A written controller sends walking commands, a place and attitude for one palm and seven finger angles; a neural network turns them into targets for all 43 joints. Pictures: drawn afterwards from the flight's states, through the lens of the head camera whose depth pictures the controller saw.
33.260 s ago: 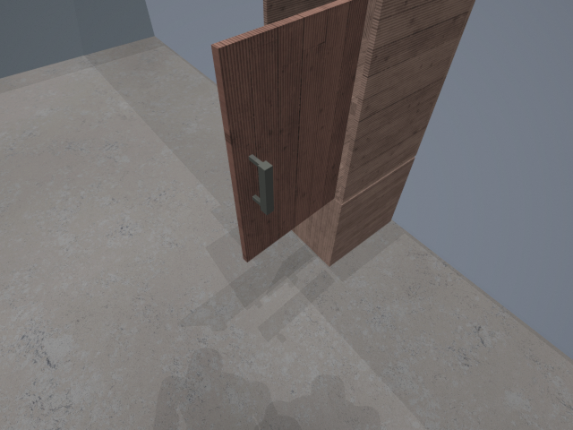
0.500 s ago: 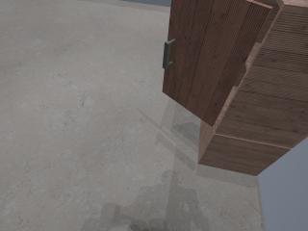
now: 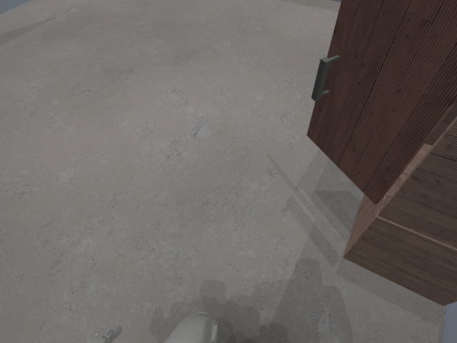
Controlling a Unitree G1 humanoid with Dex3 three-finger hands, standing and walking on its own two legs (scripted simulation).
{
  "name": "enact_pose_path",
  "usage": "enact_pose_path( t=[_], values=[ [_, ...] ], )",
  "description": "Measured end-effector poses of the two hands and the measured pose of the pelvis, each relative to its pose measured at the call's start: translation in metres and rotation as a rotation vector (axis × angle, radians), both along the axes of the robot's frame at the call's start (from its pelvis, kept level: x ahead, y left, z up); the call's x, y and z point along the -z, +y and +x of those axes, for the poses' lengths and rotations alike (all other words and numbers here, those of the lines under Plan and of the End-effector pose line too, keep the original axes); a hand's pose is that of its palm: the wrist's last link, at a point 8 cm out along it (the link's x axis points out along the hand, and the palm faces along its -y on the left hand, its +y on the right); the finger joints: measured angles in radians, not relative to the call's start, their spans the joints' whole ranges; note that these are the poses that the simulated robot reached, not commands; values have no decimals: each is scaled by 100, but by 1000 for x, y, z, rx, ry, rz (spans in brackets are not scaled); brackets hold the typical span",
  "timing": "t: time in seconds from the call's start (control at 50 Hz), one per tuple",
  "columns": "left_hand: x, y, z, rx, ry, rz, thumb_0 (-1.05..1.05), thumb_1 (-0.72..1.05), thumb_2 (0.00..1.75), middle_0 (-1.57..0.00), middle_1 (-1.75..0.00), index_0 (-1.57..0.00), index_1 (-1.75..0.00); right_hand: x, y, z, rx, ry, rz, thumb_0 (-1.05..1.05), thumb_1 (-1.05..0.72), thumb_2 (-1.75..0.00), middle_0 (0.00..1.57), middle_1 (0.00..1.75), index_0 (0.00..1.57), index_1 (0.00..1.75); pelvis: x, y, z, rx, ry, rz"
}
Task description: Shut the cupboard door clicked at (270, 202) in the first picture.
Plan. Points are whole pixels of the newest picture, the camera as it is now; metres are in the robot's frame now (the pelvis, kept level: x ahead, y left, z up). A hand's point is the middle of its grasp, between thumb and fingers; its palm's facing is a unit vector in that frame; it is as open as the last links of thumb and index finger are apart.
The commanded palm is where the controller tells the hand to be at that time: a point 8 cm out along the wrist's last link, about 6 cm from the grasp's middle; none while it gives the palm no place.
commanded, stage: walk to a spot facing it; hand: left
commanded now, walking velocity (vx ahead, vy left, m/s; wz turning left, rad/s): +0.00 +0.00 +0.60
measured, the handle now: (325, 78) +0.83 -0.26 -0.05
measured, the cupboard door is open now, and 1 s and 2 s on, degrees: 58 58 58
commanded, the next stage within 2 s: turn to face it in 1.86 s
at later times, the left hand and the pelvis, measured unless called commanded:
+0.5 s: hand out of the picture -0.02 +0.22 -0.16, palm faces +0.37 -0.88 -0.31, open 7.4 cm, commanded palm none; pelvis -0.01 -0.02 +0.00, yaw +20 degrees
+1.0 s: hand out of the picture -0.11 +0.18 -0.18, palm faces +0.66 -0.72 -0.21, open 7.4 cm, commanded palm none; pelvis +0.02 +0.01 +0.00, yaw +40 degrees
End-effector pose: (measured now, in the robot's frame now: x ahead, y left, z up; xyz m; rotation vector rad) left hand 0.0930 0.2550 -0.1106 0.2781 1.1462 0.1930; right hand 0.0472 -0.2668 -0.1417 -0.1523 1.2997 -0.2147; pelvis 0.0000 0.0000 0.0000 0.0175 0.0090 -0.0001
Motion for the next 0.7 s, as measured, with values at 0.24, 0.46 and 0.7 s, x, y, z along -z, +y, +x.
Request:
enact_pose_path(
  t=[0.24, 0.46, 0.7],
  values=[
    [28, 1, -91, -237, 65, -79, 0, 90, 90, -20, -30, -20, -30, -13, 27, 87, -277, -85, -17, 1, -91, -90, 20, 30, 19, 30, 6, 1, -3, -201, -4, 12],
    [15, 8, -133, -392, 80, -37, 1, 91, 90, -20, -30, -20, -30, -11, 53, 114, -445, -115, 13, 1, -91, -89, 20, 30, 20, 30, 3, -14, -10, -329, -9, -11],
    [2, -44, -165, -530, 39, -40, 1, 91, 90, -20, -30, -20, -30, -7, 39, 133, -540, -47, 51, 1, -91, -90, 20, 30, 20, 30, -4, -38, -5, -498, -7, 11]
  ],
)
